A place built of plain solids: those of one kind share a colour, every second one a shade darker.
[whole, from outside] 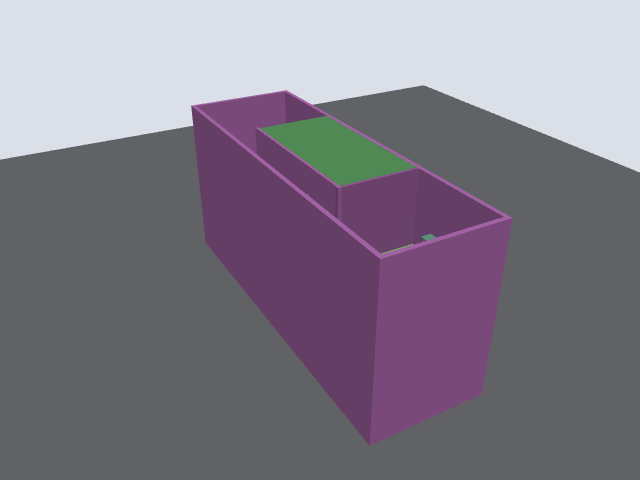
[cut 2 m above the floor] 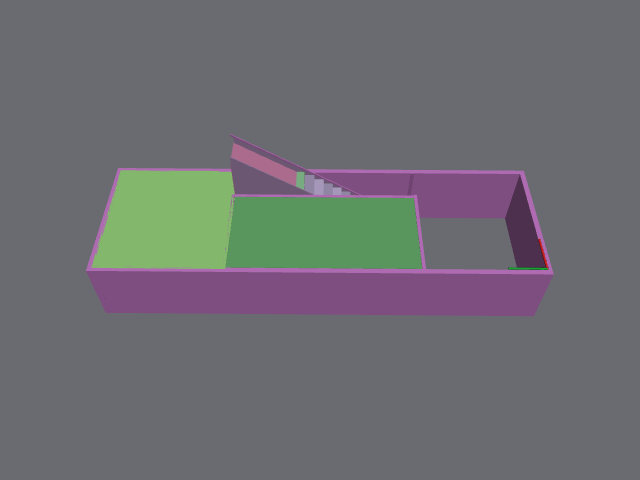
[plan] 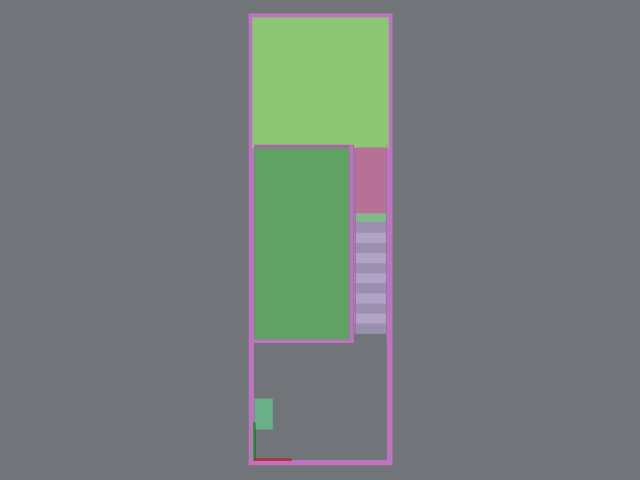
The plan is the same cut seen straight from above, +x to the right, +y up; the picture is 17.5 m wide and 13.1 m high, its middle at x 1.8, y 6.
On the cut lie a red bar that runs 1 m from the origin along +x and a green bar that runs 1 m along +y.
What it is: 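A lodging house's back stair, a dwelling of no particular year; the back hall below, the upper passage 3.32 m above it, and between them a joiner's timber flight of 19 risers of about 0.175 m on goings of about 0.275 m, 0.87 m clear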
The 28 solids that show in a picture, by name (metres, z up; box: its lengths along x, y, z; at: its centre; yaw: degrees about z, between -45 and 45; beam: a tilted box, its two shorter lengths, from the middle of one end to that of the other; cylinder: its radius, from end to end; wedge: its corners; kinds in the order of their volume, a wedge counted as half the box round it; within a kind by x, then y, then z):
{
 "beside_box_1": {"box": [2.6, 5.22, 5.89], "at": [1.3, 5.9, 2.9]},
 "upper_1": {"box": [3.73, 3.58, 3.37], "at": [1.81, 10.29, 1.64]},
 "wall_1": {"box": [0.15, 12.33, 5.89], "at": [-0.07, 6.01, 2.9]},
 "wall_2": {"box": [2.73, 0.1, 2.7], "at": [1.37, 3.24, 1.3]},
 "wall_3": {"box": [2.73, 0.1, 5.89], "at": [1.37, 8.55, 2.9]},
 "wall_4": {"box": [3.93, 0.15, 5.89], "at": [1.81, -0.07, 2.9]},
 "wall_5": {"box": [3.93, 0.15, 5.89], "at": [1.81, 12.11, 2.9]},
 "wall_6": {"box": [0.1, 5.42, 5.89], "at": [2.65, 5.9, 2.9]},
 "wall_7": {"box": [0.029, 0.1, 2.7], "at": [3.62, 3.24, 1.3]},
 "wall_8": {"box": [0.15, 12.33, 5.89], "at": [3.71, 6.01, 2.9]},
 "carriage_1": {"wedge": [[2.73, 3.5, -0.05], [2.73, 3.5, 0.0], [2.73, 8.52, -0.05], [2.73, 8.52, 3.2], [3.61, 3.5, -0.05], [3.61, 3.5, 0.0], [3.61, 8.52, -0.05], [3.61, 8.52, 3.2]]},
 "string_1": {"wedge": [[2.7, 3.29, -0.05], [2.7, 3.29, 0.14], [2.7, 8.5, -0.05], [2.7, 8.5, 3.46], [2.73, 3.29, -0.05], [2.73, 3.29, 0.14], [2.73, 8.5, -0.05], [2.73, 8.5, 3.46]]},
 "string_2": {"wedge": [[3.6, 3.29, -0.05], [3.6, 3.29, 0.14], [3.6, 8.5, -0.05], [3.6, 8.5, 3.46], [3.63, 3.29, -0.05], [3.63, 3.29, 0.14], [3.63, 8.5, -0.05], [3.63, 8.5, 3.46]]},
 "rail_1": {"wedge": [[2.74, 3.42, 0.99], [2.74, 3.42, 1.04], [2.74, 8.41, 4.18], [2.74, 8.41, 4.22], [2.78, 3.42, 0.99], [2.78, 3.42, 1.04], [2.78, 8.41, 4.18], [2.78, 8.41, 4.22]]},
 "box_1": {"box": [0.5, 0.85, 0.55], "at": [0.26, 1.25, 0.23]},
 "tread_1": {"wedge": [[2.72, 3.44, 0.18], [2.72, 3.45, 0.12], [2.72, 3.77, 0.12], [2.72, 3.77, 0.18], [3.61, 3.44, 0.18], [3.61, 3.45, 0.12], [3.61, 3.77, 0.12], [3.61, 3.77, 0.18]]},
 "tread_2": {"wedge": [[2.72, 3.72, 0.3], [2.72, 3.72, 0.35], [2.72, 4.05, 0.3], [2.72, 4.05, 0.35], [3.61, 3.72, 0.3], [3.61, 3.72, 0.35], [3.61, 4.05, 0.3], [3.61, 4.05, 0.35]]},
 "tread_3": {"wedge": [[2.72, 3.99, 0.53], [2.72, 4.0, 0.47], [2.72, 4.33, 0.47], [2.72, 4.33, 0.53], [3.61, 3.99, 0.53], [3.61, 4.0, 0.47], [3.61, 4.33, 0.47], [3.61, 4.33, 0.53]]},
 "tread_4": {"wedge": [[2.72, 4.27, 0.65], [2.72, 4.27, 0.7], [2.72, 4.6, 0.65], [2.72, 4.6, 0.7], [3.61, 4.27, 0.65], [3.61, 4.27, 0.7], [3.61, 4.6, 0.65], [3.61, 4.6, 0.7]]},
 "tread_5": {"wedge": [[2.72, 4.54, 0.88], [2.72, 4.55, 0.83], [2.72, 4.88, 0.83], [2.72, 4.88, 0.88], [3.61, 4.54, 0.88], [3.61, 4.55, 0.82], [3.61, 4.88, 0.82], [3.61, 4.88, 0.88]]},
 "tread_6": {"wedge": [[2.72, 4.82, 1.0], [2.72, 4.82, 1.05], [2.72, 5.15, 1.0], [2.72, 5.15, 1.05], [3.61, 4.82, 1.0], [3.61, 4.82, 1.05], [3.61, 5.15, 1.0], [3.61, 5.15, 1.05]]},
 "tread_7": {"wedge": [[2.72, 5.09, 1.23], [2.72, 5.1, 1.18], [2.72, 5.42, 1.18], [2.72, 5.42, 1.23], [3.61, 5.09, 1.23], [3.61, 5.1, 1.17], [3.61, 5.42, 1.17], [3.61, 5.42, 1.23]]},
 "tread_8": {"wedge": [[2.72, 5.37, 1.35], [2.72, 5.37, 1.4], [2.72, 5.7, 1.35], [2.72, 5.7, 1.4], [3.61, 5.37, 1.35], [3.61, 5.37, 1.4], [3.61, 5.7, 1.35], [3.61, 5.7, 1.4]]},
 "tread_9": {"wedge": [[2.72, 5.64, 1.58], [2.72, 5.65, 1.52], [2.72, 5.98, 1.52], [2.72, 5.98, 1.58], [3.61, 5.64, 1.58], [3.61, 5.65, 1.52], [3.61, 5.98, 1.52], [3.61, 5.98, 1.58]]},
 "tread_10": {"wedge": [[2.72, 5.92, 1.7], [2.72, 5.92, 1.75], [2.72, 6.25, 1.7], [2.72, 6.25, 1.75], [3.61, 5.92, 1.7], [3.61, 5.92, 1.75], [3.61, 6.25, 1.7], [3.61, 6.25, 1.75]]},
 "tread_11": {"wedge": [[2.72, 6.2, 1.88], [2.72, 6.2, 1.93], [2.72, 6.53, 1.88], [2.72, 6.53, 1.93], [3.61, 6.2, 1.87], [3.61, 6.2, 1.93], [3.61, 6.53, 1.87], [3.61, 6.53, 1.93]]},
 "riser_1": {"wedge": [[2.72, 6.5, 1.9], [2.72, 6.5, 2.06], [2.72, 6.8, 1.99], [2.72, 6.8, 2.06], [3.61, 6.5, 1.9], [3.61, 6.5, 2.06], [3.61, 6.8, 1.99], [3.61, 6.8, 2.06]]},
 "top_1": {"box": [0.36, 1.05, 0.04], "at": [0.19, 9.93, 4.06]}
}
